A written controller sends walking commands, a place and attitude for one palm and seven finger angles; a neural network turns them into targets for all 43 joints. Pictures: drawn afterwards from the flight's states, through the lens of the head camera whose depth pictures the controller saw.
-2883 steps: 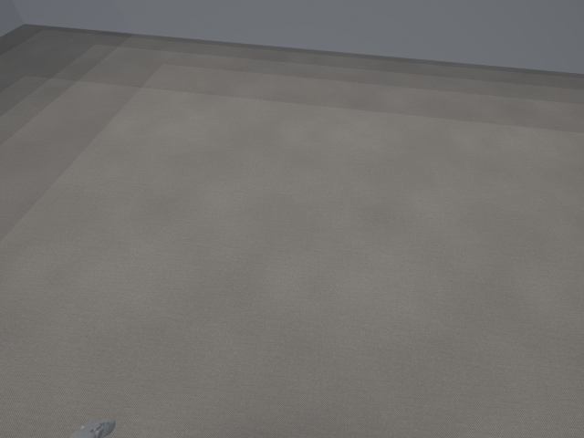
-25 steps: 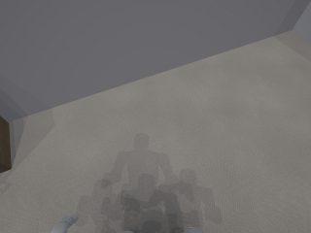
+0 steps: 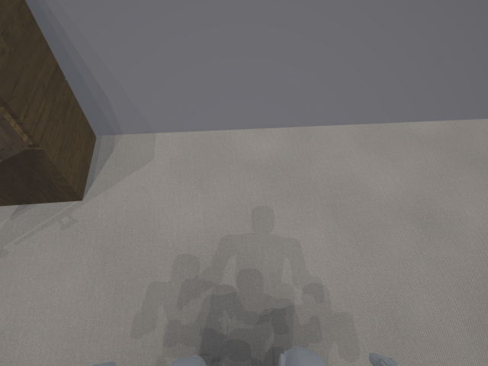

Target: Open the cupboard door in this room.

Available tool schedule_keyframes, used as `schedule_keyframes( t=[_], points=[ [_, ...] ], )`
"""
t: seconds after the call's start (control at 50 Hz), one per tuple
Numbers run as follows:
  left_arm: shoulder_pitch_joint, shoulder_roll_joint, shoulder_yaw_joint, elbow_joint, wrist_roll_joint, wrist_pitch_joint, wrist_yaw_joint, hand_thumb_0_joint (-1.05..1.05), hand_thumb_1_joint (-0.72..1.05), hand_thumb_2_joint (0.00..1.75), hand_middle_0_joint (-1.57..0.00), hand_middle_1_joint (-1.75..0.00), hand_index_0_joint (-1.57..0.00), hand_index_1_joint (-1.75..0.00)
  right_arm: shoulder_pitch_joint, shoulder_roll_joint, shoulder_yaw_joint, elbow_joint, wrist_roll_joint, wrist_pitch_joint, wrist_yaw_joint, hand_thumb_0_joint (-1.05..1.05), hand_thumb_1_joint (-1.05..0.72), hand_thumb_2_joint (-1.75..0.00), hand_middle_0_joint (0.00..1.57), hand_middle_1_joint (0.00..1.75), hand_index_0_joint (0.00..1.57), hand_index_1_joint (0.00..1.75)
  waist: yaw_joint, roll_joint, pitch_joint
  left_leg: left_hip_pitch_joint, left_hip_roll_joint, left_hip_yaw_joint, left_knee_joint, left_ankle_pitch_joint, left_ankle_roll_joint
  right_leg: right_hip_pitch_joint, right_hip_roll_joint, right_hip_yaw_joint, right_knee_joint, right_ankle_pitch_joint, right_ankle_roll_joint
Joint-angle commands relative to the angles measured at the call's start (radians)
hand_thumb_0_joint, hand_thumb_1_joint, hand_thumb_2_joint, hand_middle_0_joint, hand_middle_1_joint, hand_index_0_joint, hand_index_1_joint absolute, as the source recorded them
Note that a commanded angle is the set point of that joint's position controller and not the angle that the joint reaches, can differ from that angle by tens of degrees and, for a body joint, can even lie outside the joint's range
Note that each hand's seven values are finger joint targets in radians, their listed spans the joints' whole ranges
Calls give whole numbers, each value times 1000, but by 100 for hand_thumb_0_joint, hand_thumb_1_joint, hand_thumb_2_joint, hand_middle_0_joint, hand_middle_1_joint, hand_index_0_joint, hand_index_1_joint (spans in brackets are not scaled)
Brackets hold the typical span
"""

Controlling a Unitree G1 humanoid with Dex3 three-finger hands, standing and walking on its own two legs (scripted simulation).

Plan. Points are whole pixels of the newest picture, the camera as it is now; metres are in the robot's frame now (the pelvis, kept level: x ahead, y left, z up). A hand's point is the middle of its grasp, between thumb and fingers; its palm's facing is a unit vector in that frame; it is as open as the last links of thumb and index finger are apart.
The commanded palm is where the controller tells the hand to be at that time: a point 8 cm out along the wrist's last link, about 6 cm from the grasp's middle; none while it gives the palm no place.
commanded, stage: turn to face it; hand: left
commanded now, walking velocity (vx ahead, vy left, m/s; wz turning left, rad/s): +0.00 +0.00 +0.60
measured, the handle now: out of the picture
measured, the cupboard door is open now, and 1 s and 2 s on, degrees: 39 39 39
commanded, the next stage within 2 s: take the last steps up to it in 1.26 s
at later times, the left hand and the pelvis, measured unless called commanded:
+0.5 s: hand out of the picture +0.01 +0.18 -0.17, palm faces +0.34 -0.92 -0.21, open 7.4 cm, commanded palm none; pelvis +0.02 -0.02 +0.00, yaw +20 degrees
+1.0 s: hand out of the picture +0.02 +0.19 -0.15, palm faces +0.56 -0.78 -0.28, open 7.4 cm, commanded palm none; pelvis +0.05 -0.04 +0.00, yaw +36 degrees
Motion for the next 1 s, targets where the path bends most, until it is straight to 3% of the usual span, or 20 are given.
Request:
schedule_keyframes(
  t=[0.0,0.08,0.12,0.14,0.16,0.18,0.24,0.28,0.38,0.46,0.48,0.5,0.52,0.62,0.74,0.82,0.84,0.88,0.9,0.98],
  points=[
    [-23,55,18,-107,0,-35,3,0,90,90,-20,-30,-20,-30,47,-214,-52,-45,0,-16,-13,0,-90,-90,20,30,20,30,-25,190,-161,159,231,-259,-225,354,142,-13,25,32,-117,27,1],
    [18,52,15,-106,-3,-42,6,0,90,90,-20,-30,-20,-30,11,-222,-59,-57,-1,-2,-9,0,-90,-90,20,30,20,30,-9,215,-153,70,203,-305,-196,301,129,153,82,-2,-358,60,-11],
    [99,73,23,-91,-2,-54,9,0,90,90,-20,-30,-20,-30,-31,-209,-60,-70,8,2,-5,0,-90,-90,20,30,20,30,37,187,-163,-24,152,-289,-125,239,83,318,86,-8,-575,205,-19],
    [128,123,34,-91,5,-65,17,0,90,90,-20,-30,-20,-30,-27,-165,-55,-81,15,2,-1,0,-90,-90,20,30,20,30,52,50,-174,-136,76,-240,-10,106,32,441,-23,103,-732,200,-49],
    [138,211,51,-94,20,-73,25,0,90,90,-20,-30,-20,-30,-19,-101,-45,-103,21,1,6,0,-90,-90,20,30,20,30,62,-236,-167,-285,-75,-55,235,-218,-50,489,-300,389,-826,256,-161],
    [121,226,41,-103,15,-69,25,0,90,90,-20,-30,-20,-30,-39,-127,-48,-113,13,2,13,0,-90,-90,20,30,20,30,64,-204,-141,-258,-45,-64,469,-337,-45,358,-398,401,-832,318,-246],
    [8,118,17,-121,9,-73,32,0,90,90,-20,-30,-20,-30,-28,-110,-46,-65,13,21,21,0,-90,-90,20,30,20,30,-7,-183,-95,-263,28,-58,645,-190,-67,321,-249,154,-747,570,-209],
    [32,115,16,-117,11,-79,31,0,90,90,-20,-30,-20,-30,-44,-83,-33,-61,16,23,28,0,-90,-90,20,30,20,30,1,-170,-105,-227,26,-8,529,-176,-81,356,-221,54,-718,711,-188],
    [99,171,36,-84,16,-75,26,0,90,90,-20,-30,-20,-30,-93,-56,-15,-72,23,13,35,0,-90,-90,20,30,20,30,45,-155,-128,-111,10,86,206,-178,-71,422,-255,-13,-652,792,-182],
    [75,176,46,-82,1,-68,15,0,90,90,-20,-30,-20,-30,33,-109,-27,-50,15,-4,30,0,-90,-90,20,30,20,30,-29,-86,-188,161,4,97,-130,86,-37,313,-236,-109,-437,707,-90],
    [80,128,41,-109,-5,-62,9,0,90,90,-20,-30,-20,-30,98,-209,-52,-43,6,-14,24,0,-90,-90,20,30,20,30,-62,159,-249,354,198,-159,-176,340,50,95,-144,-157,-231,393,-23],
    [21,61,14,-158,-7,-56,6,0,90,90,-20,-30,-20,-30,181,-310,-77,-31,5,-10,14,0,-90,-90,20,30,20,30,-110,395,-251,410,430,-455,-211,725,211,-121,-25,-111,-18,-223,23],
    [-57,88,10,-168,6,-39,18,0,90,90,-20,-30,-20,-30,219,-293,-72,-6,8,-7,5,0,-90,-90,20,30,20,30,-120,245,-243,367,435,-436,-205,597,228,-140,-35,5,72,-195,5],
    [-10,65,21,-99,4,-35,0,0,90,90,-20,-30,-20,-30,38,-203,-43,-47,5,-22,-17,0,-90,-90,20,30,20,30,-16,204,-157,170,234,-236,-235,382,137,-66,-8,46,31,54,8],
    [-38,54,15,-114,1,-37,4,0,90,90,-20,-30,-20,-30,57,-211,-52,-32,-2,-12,-10,0,-90,-90,20,30,20,30,-27,196,-151,135,214,-294,-231,325,143,40,50,22,-223,34,3],
    [45,64,18,-101,-4,-50,11,0,90,90,-20,-30,-20,-30,10,-203,-59,-47,5,-2,-8,0,-90,-90,20,30,20,30,15,202,-168,28,169,-329,-150,334,109,270,97,4,-514,154,-13],
    [89,87,25,-92,-5,-60,17,0,90,90,-20,-30,-20,-30,-2,-183,-56,-55,11,-2,-6,0,-90,-90,20,30,20,30,42,143,-181,-46,127,-314,-84,268,70,395,62,31,-671,236,-22],
    [115,221,45,-95,18,-72,28,0,90,90,-20,-30,-20,-30,-3,-102,-46,-90,20,-3,6,0,-90,-90,20,30,20,30,62,-260,-159,-275,-84,-50,348,-328,-53,456,-380,415,-832,361,-209],
    [84,195,35,-102,12,-72,32,0,90,90,-20,-30,-20,-30,-3,-127,-50,-82,12,6,9,0,-90,-90,20,30,20,30,42,-181,-131,-256,-29,-92,527,-305,-43,348,-375,361,-813,373,-253],
    [-4,110,13,-116,10,-77,31,0,90,90,-20,-30,-20,-30,1,-83,-35,-42,14,22,21,0,-90,-90,20,30,20,30,-14,-180,-93,-227,23,-28,563,-178,-73,323,-223,82,-730,648,-197]
  ],
)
